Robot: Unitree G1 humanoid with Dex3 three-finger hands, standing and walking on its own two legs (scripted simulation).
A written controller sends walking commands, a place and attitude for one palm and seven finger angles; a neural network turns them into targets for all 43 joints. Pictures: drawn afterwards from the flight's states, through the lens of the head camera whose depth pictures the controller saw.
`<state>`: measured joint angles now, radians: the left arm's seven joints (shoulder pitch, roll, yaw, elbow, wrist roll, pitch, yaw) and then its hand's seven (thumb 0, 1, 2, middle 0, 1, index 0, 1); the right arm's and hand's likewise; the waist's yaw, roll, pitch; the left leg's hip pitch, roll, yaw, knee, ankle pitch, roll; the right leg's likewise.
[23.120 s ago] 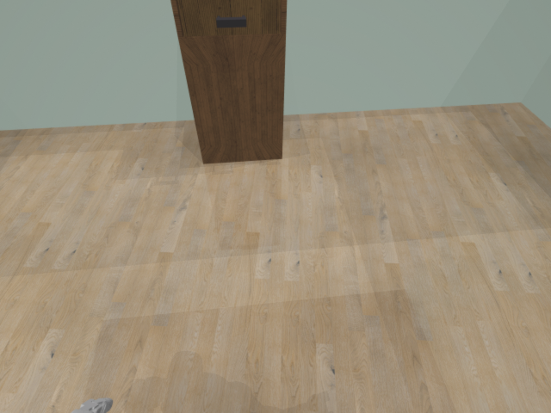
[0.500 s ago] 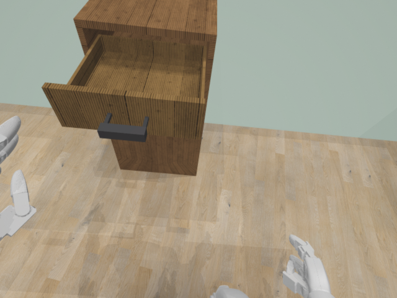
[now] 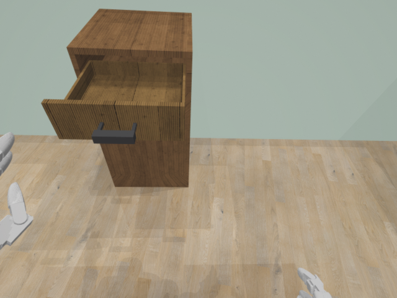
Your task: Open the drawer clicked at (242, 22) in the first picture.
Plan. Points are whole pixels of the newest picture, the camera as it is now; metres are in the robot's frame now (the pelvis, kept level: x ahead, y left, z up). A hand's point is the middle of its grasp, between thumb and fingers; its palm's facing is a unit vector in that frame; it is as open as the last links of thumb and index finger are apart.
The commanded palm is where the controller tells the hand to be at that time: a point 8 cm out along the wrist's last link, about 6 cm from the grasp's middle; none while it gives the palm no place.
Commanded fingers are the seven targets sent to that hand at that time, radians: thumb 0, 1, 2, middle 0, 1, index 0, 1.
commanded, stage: stop stepping back and stand still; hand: left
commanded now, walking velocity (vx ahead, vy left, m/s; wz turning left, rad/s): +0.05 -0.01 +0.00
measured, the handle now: (116, 131) +0.57 +0.25 -0.01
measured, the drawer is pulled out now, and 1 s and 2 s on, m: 0.30 0.30 0.30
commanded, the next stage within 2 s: let the arm hang, fingers relaxed in 0.24 s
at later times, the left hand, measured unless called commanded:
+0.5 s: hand (81, 274) +0.19 +0.24 -0.06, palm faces +0.10 -0.91 -0.41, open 7.4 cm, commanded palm none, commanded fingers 0.00 0.90 0.90 -0.20 -0.30 -0.20 -0.30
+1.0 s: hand out of the picture -0.04 +0.20 -0.16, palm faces +0.02 -0.97 -0.25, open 7.3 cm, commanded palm none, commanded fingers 0.00 0.90 0.90 -0.20 -0.30 -0.20 -0.30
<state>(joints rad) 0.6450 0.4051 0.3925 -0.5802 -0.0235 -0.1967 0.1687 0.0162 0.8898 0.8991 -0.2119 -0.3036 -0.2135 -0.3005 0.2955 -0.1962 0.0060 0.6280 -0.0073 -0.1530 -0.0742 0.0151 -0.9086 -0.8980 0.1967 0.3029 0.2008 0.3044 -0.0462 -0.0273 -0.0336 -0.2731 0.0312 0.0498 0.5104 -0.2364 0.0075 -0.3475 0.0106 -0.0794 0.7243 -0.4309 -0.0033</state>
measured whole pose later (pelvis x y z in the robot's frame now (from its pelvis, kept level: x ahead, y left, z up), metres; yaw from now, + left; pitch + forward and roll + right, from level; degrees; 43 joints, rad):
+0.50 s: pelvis +0.00 +0.00 -0.01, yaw +1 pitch +1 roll +1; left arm 0.26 0.30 0.11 0.37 0.04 0.02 0.02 0.00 0.90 0.90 -0.20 -0.30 -0.20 -0.30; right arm 0.13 -0.27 -0.01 0.78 -0.02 -0.04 0.01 0.01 -0.91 -0.90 0.20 0.30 0.20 0.30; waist -0.01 0.04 -0.01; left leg -0.33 -0.01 0.04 0.61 -0.28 0.02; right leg -0.33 -0.01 -0.04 0.63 -0.32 -0.02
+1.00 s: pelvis +0.00 +0.00 +0.01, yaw +1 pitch -2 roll +0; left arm 0.30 0.21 0.00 1.17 0.01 0.01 0.02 0.01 0.92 0.90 -0.20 -0.30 -0.20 -0.30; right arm 0.29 -0.16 0.00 1.13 -0.01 0.02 -0.02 0.01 -0.91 -0.90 0.20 0.30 0.20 0.30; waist 0.00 0.02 0.09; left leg -0.19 0.00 0.04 0.39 -0.17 0.01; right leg -0.17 0.01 -0.04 0.38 -0.18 -0.03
